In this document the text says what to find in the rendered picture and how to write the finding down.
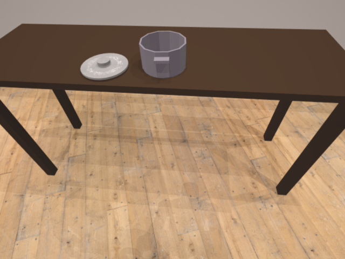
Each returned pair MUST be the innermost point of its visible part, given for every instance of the pot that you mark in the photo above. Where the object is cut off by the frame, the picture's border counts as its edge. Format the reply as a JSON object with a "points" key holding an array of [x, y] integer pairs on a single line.
{"points": [[163, 53]]}

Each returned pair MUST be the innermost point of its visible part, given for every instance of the lid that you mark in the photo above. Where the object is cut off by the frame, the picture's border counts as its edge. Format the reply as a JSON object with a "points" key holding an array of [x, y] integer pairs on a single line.
{"points": [[91, 70]]}

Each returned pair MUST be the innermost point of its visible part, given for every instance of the knob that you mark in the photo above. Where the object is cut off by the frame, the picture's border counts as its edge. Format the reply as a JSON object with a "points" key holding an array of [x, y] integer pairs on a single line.
{"points": [[103, 61]]}

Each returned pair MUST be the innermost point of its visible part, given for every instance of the table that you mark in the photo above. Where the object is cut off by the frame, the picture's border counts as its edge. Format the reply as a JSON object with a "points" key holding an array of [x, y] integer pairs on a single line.
{"points": [[249, 63]]}

